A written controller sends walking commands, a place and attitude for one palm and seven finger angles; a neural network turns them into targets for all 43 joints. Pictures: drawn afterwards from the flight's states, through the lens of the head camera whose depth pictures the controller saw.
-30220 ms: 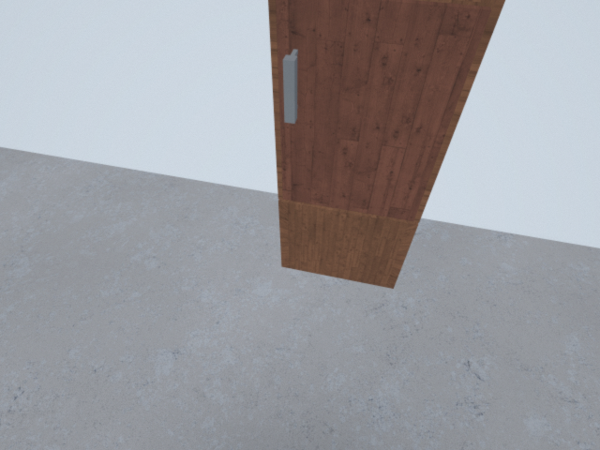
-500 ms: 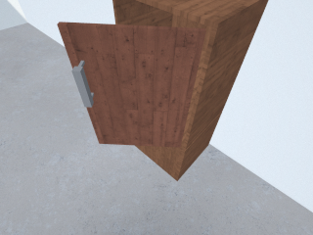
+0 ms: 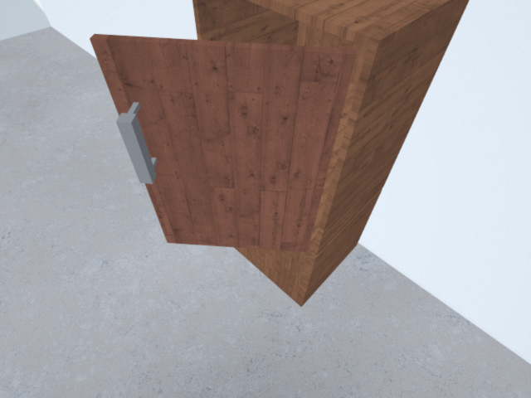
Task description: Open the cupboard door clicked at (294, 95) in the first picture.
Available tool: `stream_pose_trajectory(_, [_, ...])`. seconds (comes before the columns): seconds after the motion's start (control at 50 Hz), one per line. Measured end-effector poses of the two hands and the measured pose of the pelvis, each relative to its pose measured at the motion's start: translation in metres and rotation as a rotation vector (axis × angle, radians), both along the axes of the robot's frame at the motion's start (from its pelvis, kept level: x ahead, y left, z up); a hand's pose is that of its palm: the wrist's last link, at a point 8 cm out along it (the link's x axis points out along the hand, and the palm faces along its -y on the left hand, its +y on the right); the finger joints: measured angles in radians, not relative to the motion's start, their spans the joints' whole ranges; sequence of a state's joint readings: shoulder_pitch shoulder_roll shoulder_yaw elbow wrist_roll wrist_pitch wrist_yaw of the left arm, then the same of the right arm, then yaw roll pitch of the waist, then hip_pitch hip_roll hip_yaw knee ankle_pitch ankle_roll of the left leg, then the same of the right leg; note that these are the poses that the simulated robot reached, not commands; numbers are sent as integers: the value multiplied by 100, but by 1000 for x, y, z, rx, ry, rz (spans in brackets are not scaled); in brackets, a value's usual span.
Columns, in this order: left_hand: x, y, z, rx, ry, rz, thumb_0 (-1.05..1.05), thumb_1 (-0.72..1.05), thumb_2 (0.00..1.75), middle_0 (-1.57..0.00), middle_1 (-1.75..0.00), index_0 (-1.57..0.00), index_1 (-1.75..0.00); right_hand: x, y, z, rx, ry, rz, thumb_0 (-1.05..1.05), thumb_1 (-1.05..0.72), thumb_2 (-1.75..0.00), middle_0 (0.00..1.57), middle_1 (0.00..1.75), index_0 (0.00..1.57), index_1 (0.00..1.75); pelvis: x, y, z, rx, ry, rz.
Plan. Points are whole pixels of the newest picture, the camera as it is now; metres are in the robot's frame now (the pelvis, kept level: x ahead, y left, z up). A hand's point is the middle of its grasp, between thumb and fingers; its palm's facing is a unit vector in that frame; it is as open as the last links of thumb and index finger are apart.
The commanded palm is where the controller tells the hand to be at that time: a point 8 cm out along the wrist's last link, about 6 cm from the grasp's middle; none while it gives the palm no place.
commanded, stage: come to a stop and stand still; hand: left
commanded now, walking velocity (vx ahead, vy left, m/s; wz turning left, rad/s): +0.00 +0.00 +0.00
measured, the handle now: (141, 143) +0.54 +0.27 +0.06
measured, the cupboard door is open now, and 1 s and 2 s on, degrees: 40 40 40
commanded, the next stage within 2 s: look again from close up in 0.38 s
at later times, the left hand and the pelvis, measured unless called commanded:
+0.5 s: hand out of the picture +0.01 +0.18 -0.18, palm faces +0.01 -0.98 -0.18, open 7.4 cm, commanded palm none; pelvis +0.01 +0.01 +0.00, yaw +0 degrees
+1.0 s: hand out of the picture -0.01 +0.26 -0.17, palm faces -0.01 -0.96 -0.27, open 7.4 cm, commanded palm none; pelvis -0.06 +0.04 -0.01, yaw +0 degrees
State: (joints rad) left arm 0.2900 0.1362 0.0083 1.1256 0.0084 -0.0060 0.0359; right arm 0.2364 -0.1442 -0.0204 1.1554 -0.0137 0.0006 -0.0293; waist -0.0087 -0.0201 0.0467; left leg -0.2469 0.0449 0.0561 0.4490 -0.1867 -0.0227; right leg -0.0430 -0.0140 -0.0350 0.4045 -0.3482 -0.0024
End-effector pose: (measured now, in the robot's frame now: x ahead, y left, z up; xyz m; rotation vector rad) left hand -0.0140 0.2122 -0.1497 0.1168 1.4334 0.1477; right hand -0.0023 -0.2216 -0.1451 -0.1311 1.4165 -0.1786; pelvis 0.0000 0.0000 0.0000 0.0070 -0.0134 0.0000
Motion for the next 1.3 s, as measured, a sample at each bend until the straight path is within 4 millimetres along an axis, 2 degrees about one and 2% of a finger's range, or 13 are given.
stream_pose_trajectory(0.12, [6,0,-1,-3,-1,-2,0,91,90,-20,-30,-20,-30,21,-5,3,-16,-39,15,1,-91,-89,20,30,20,30,6,0,0,1,1,-1])
stream_pose_trajectory(0.24, [11,3,-1,1,-8,-4,0,91,90,-20,-30,-20,-30,34,-5,4,-21,-60,25,0,-91,-89,20,30,20,30,10,0,0,1,1,0])
stream_pose_trajectory(0.36, [16,8,0,9,-19,-6,0,91,90,-20,-30,-20,-30,37,-4,5,-22,-63,28,0,-91,-89,20,30,20,30,12,2,1,1,-1,2])
stream_pose_trajectory(0.5, [18,14,1,15,-25,-25,0,91,90,-20,-30,-20,-30,31,-1,5,-18,-50,36,0,-91,-89,20,30,20,30,11,5,1,-1,-4,6])
stream_pose_trajectory(0.64, [28,44,9,99,-120,-58,0,91,90,-20,-30,-20,-30,36,-11,-2,-45,-150,43,0,-91,-89,20,30,20,30,-5,14,-8,-14,5,1])
stream_pose_trajectory(0.82, [28,76,11,129,-231,-73,0,91,90,-20,-30,-20,-30,44,-12,14,-88,-269,74,1,-90,-89,20,30,20,30,-34,25,-11,-22,-44,-1])
stream_pose_trajectory(0.9, [19,83,13,116,-246,-86,0,91,90,-20,-30,-20,-30,40,-10,22,-98,-296,90,1,-90,-89,20,30,20,30,-48,31,-9,-30,-44,3])
stream_pose_trajectory(1.0, [-3,91,12,107,-219,-88,0,91,90,-20,-30,-20,-30,23,-9,27,-111,-276,101,0,-90,-89,20,30,20,30,-61,38,-7,-32,-31,7])
stream_pose_trajectory(1.18, [-62,100,8,103,-98,-51,0,91,90,-20,-30,-20,-30,-16,-6,23,-115,-182,92,1,-90,-89,20,30,20,30,-74,44,-5,-36,-31,16])
stream_pose_trajectory(1.3, [-101,87,6,65,1,-8,0,91,90,-20,-30,-20,-30,-41,15,18,-74,-111,65,1,-90,-89,20,30,20,30,-73,50,0,-32,-22,12])
